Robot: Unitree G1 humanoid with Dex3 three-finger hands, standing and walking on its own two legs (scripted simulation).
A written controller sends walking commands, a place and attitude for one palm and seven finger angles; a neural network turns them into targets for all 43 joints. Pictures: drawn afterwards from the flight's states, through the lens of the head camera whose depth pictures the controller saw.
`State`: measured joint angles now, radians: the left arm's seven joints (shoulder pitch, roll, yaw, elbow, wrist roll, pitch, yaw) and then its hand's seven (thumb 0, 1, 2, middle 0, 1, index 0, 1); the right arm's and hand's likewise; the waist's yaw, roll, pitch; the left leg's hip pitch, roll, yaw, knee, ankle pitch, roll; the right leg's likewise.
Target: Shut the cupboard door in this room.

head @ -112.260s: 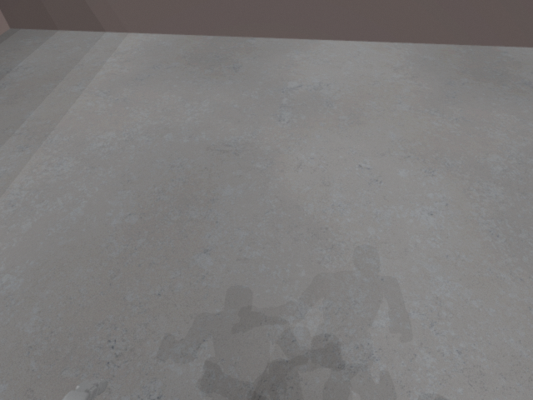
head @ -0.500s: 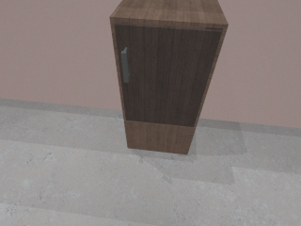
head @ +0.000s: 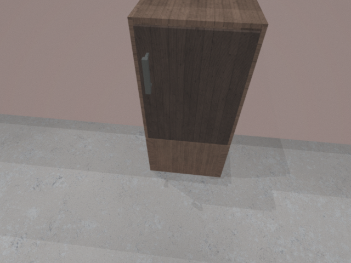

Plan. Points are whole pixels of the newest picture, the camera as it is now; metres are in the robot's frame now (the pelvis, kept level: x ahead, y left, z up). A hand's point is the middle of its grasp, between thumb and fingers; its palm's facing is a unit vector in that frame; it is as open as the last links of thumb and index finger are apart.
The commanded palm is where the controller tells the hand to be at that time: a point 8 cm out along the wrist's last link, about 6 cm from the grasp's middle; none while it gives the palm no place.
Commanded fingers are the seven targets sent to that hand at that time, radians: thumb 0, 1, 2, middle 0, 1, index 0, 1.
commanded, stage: look to check the result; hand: left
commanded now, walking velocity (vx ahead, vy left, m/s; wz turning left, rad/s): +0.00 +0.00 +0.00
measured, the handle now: (147, 73) +0.77 +0.16 +0.02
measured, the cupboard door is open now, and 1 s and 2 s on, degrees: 0 0 0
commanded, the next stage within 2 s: stand and wait in 0.26 s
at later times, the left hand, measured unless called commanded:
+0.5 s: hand out of the picture -0.01 +0.15 -0.18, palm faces +0.04 -0.99 -0.16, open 7.4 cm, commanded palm none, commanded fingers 0.00 0.90 0.90 -0.20 -0.30 -0.20 -0.30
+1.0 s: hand out of the picture +0.00 +0.14 -0.18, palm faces +0.04 -0.98 -0.17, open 7.4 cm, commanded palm none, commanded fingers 0.00 0.90 0.90 -0.20 -0.30 -0.20 -0.30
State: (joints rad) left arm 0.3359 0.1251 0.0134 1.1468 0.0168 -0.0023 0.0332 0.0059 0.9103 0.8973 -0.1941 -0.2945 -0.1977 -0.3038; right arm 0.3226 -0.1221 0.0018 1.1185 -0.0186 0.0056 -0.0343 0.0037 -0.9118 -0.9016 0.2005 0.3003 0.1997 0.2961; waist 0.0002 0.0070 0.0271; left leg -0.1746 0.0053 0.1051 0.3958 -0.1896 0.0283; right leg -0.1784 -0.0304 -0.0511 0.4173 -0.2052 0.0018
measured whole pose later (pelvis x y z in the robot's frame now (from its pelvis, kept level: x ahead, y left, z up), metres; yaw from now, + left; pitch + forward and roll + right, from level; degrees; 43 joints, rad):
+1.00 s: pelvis +0.02 -0.01 +0.00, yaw +0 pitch -2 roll +0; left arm 0.31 0.12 0.01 1.14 0.01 -0.01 0.03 0.01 0.91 0.90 -0.19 -0.29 -0.20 -0.30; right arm 0.29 -0.13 0.00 1.13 -0.02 0.00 -0.04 0.00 -0.91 -0.90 0.20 0.30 0.20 0.30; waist 0.00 0.00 0.03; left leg -0.15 0.03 0.10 0.38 -0.20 0.00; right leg -0.15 -0.01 -0.06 0.39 -0.22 -0.02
